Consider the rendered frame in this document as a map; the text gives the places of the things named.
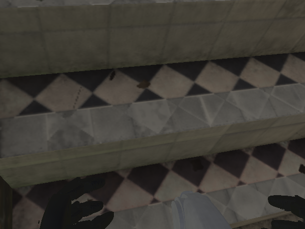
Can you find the left robot hand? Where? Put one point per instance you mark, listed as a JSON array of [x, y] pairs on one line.
[[61, 214]]

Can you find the robot right thigh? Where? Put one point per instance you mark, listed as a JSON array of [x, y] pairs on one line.
[[196, 211]]

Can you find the right robot hand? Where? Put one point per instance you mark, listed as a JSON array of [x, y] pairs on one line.
[[295, 204]]

